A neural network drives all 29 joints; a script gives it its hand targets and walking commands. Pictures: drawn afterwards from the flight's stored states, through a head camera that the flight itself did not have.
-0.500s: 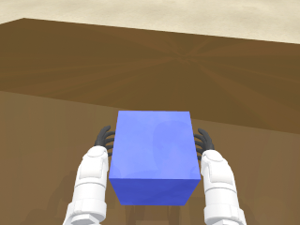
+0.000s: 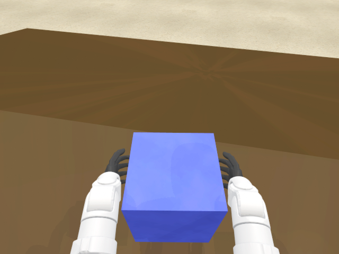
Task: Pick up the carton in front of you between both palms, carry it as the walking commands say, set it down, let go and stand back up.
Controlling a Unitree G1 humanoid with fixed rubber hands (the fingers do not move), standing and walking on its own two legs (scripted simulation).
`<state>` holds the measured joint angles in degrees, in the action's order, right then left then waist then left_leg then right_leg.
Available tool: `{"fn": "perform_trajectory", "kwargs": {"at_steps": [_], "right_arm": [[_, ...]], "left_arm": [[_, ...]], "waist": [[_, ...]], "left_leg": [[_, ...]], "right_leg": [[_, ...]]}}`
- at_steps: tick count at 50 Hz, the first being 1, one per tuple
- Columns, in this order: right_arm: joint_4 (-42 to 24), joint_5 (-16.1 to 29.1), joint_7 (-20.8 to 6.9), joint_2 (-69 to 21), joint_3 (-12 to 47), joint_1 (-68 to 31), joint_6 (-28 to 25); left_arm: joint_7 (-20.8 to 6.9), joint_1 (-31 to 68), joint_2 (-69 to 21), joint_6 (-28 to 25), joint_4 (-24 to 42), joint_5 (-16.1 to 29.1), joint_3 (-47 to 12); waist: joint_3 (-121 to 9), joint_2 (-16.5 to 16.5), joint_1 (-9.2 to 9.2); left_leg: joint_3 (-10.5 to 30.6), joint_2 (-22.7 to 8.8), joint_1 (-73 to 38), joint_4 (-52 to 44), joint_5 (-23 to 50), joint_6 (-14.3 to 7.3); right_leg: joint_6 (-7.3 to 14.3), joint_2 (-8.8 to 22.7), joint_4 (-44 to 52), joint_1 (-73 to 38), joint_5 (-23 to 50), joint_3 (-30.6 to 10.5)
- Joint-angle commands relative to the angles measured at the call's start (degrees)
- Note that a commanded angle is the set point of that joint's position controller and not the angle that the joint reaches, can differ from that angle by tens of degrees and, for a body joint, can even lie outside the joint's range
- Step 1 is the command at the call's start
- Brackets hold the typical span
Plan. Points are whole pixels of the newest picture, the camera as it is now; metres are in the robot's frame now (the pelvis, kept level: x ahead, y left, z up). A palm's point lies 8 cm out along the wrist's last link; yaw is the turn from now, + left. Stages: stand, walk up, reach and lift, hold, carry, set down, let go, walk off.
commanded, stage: reach and lift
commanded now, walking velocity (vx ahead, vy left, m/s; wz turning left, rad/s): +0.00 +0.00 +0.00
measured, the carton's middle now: (172, 189) +0.30 +0.00 -0.05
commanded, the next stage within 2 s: hold in 0.06 s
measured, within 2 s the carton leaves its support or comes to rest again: neither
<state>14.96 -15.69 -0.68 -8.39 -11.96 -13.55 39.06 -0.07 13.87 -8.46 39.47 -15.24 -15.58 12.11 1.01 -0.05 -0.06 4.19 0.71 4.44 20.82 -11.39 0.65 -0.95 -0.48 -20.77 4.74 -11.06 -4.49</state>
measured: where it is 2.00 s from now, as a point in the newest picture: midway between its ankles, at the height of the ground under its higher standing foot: outside the picture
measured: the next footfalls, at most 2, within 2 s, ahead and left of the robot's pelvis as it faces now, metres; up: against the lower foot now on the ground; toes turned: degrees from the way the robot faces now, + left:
none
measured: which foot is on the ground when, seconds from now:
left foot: down 0.00-1.00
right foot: down 0.00-1.00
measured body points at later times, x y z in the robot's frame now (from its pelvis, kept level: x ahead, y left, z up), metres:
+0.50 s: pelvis -0.02 +0.00 +0.00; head -0.06 +0.00 +0.45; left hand +0.28 +0.15 +0.04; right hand +0.28 -0.15 +0.04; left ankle +0.01 +0.13 -0.75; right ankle +0.01 -0.13 -0.75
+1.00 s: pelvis -0.01 +0.00 +0.00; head -0.04 +0.00 +0.45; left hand +0.29 +0.15 +0.04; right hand +0.29 -0.15 +0.04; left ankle +0.01 +0.13 -0.75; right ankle +0.01 -0.13 -0.75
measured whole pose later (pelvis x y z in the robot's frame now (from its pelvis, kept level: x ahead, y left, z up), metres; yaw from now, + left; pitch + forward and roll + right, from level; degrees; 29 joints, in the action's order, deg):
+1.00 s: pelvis -0.01 +0.00 +0.00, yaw +0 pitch -7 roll +0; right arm 11.7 -15.6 -0.8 -8.5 -11.6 -14.3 43.7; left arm -0.5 14.4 -8.6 43.9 -11.9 -15.8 11.9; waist 1.9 0.0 -0.1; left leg 4.3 0.7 2.2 20.2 -10.8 0.7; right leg -1.0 -0.5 -20.1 2.5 -10.4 -4.5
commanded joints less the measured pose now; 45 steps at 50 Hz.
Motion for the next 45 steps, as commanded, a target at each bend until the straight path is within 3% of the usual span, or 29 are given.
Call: {"fn": "perform_trajectory", "kwargs": {"at_steps": [1, 8, 15, 24, 45], "right_arm": [[-3.4, 13.8, -13.2, -53.4, 30.4, -26.3, -1.8], [-8.8, 16.1, -12.6, -53.5, 34.2, -25.9, 0.6], [-5.7, 14.1, -12.7, -51.3, 30.2, -27.3, 2.8], [-4.0, 14.5, -13.3, -53.3, 30.3, -33.1, 2.1], [-5.6, 14.7, -12.9, -52.7, 30.7, -28.8, 2.4]], "left_arm": [[-13.5, 26.5, -53.7, -2.0, 3.8, 14.1, -30.7], [-13.2, 25.9, -53.4, 0.3, 8.9, 16.2, -34.2], [-13.3, 27.7, -50.8, 2.3, 6.0, 14.2, -30.5], [-14.1, 33.3, -52.8, 1.5, 3.9, 14.2, -30.2], [-13.6, 29.1, -52.1, 1.9, 6.1, 14.7, -31.0]], "waist": [[-15.1, 0.4, -0.03], [-17.3, 0.1, 0.03], [-9.2, 0.2, -0.16], [-12.0, 0.0, -0.08], [-13.6, 0.1, -0.08]], "left_leg": [[-0.2, 5.0, -3.4, -1.9, 14.0, 0.0], [0.0, 4.9, -5.4, -2.4, 16.5, 0.1], [-0.5, 4.7, -1.9, -3.9, 5.0, -0.4], [-0.8, 4.6, -1.5, -3.0, 1.9, -0.7], [-0.5, 4.9, -4.1, -3.1, 10.0, 0.0]], "right_leg": [[0.2, -5.5, 1.5, -4.5, 13.4, 0.5], [0.0, -5.4, 2.1, -6.8, 16.2, 0.2], [0.4, -5.0, 3.6, -3.7, 5.3, 0.8], [0.4, -4.8, 2.6, -3.6, 2.5, 1.1], [0.1, -5.1, 2.8, -5.5, 10.1, 0.7]]}}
